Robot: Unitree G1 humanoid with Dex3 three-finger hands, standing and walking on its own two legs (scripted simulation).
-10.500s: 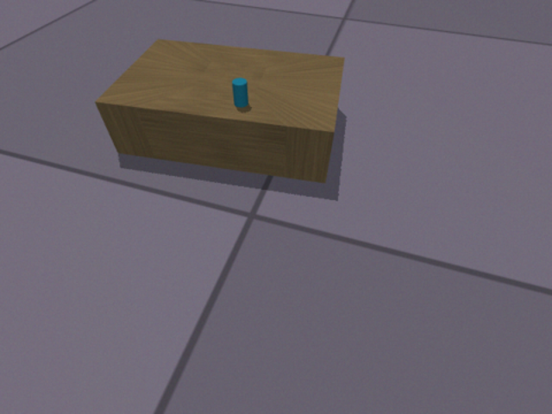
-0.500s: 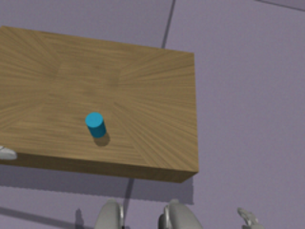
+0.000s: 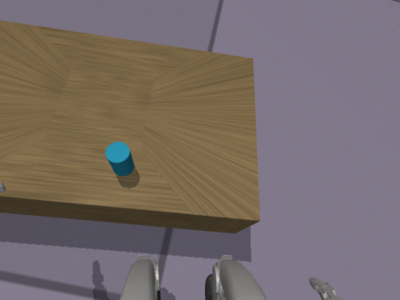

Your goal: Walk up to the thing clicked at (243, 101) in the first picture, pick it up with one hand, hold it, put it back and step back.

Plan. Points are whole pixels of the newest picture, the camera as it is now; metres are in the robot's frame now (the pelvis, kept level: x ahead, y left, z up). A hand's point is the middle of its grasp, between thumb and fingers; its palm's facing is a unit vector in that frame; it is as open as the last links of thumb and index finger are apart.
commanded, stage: go down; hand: left
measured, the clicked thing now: (120, 159) +0.51 +0.20 -0.30
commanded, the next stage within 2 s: none
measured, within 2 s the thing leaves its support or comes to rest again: neither
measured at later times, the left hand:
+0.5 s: hand out of the picture +0.40 +0.38 +0.01, palm faces +0.20 -0.98 -0.09, open 17.2 cm
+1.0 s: hand out of the picture +0.42 +0.39 +0.01, palm faces +0.21 -0.97 -0.08, open 17.2 cm
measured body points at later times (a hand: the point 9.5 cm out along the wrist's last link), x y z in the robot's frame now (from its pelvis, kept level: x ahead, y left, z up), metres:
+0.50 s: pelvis +0.00 +0.00 -0.01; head +0.15 +0.05 +0.41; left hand +0.38 +0.43 +0.02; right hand +0.06 -0.28 -0.11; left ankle +0.03 +0.11 -0.65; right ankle +0.01 -0.14 -0.65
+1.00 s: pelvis -0.01 +0.00 -0.02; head +0.16 +0.05 +0.40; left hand +0.40 +0.44 +0.02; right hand +0.05 -0.28 -0.11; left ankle +0.03 +0.11 -0.65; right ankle +0.01 -0.14 -0.65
